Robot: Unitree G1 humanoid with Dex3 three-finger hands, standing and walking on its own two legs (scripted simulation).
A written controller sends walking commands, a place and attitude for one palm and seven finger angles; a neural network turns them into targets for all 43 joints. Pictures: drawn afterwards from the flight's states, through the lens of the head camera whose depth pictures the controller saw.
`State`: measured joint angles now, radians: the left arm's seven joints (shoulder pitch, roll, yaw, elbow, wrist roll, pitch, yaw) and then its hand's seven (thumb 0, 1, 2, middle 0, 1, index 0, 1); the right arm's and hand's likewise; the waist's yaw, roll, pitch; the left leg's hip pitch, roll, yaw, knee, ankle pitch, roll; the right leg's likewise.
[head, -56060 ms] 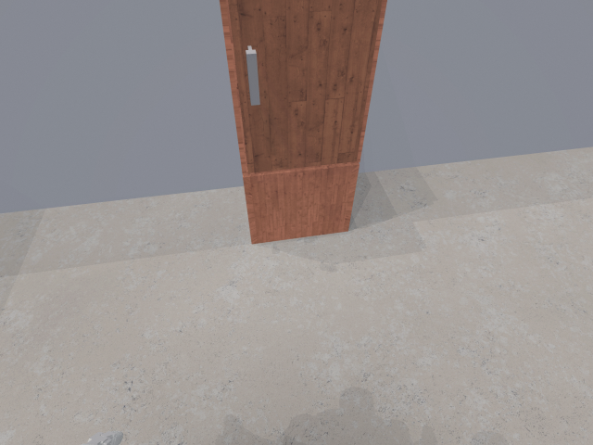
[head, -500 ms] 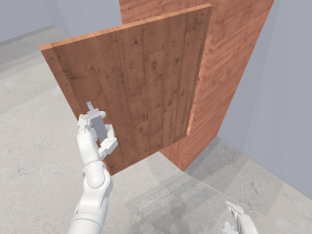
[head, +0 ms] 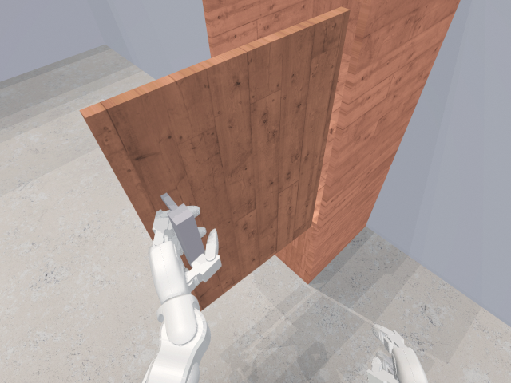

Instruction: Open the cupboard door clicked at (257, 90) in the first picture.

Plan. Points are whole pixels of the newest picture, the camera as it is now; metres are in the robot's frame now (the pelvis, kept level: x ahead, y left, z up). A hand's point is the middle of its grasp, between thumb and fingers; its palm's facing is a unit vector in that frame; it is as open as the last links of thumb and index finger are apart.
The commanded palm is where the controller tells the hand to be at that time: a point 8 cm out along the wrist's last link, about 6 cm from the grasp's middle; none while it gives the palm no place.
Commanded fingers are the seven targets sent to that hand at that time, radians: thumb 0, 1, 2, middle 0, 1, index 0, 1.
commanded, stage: open thumb and fingers to let go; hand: left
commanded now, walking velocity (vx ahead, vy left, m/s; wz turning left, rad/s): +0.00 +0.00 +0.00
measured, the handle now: (183, 233) +0.33 +0.14 +0.07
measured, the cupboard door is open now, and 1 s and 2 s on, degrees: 86 88 87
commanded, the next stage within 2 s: slide the hand sideways off the handle in 0.60 s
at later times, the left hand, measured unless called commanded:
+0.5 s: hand (206, 256) +0.29 +0.09 +0.07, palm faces +0.37 -0.93 +0.00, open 14.6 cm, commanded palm +0.25 +0.14 +0.06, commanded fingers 0.00 -0.50 0.30 -0.17 -0.45 -0.17 -0.45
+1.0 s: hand (196, 279) +0.25 +0.10 +0.07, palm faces -0.13 -0.99 +0.03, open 16.1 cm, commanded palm +0.23 +0.16 +0.06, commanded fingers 0.00 -0.50 0.30 -0.15 -0.30 -0.15 -0.30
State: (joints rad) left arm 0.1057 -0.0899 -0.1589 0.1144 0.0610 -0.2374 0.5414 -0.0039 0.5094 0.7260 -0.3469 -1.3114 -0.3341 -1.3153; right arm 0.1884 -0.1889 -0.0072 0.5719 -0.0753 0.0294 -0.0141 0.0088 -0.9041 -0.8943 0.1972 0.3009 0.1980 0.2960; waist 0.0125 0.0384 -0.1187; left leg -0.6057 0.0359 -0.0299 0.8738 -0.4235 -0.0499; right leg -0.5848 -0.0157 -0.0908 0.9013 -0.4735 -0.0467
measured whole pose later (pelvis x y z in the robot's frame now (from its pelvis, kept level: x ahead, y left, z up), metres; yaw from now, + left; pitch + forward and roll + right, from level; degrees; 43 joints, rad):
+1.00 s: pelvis -0.02 +0.03 +0.00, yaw -1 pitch +7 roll -1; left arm 0.10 0.08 -0.17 0.10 -0.13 -0.26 0.00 -0.01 -0.50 0.30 -0.18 -0.35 -0.18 -0.37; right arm 0.23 -0.23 0.02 0.53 0.00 -0.03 -0.04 0.01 -0.90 -0.89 0.20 0.30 0.20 0.30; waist 0.01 0.05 -0.07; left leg -0.62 0.02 -0.01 0.91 -0.41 -0.01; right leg -0.58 -0.03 -0.07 0.90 -0.43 -0.01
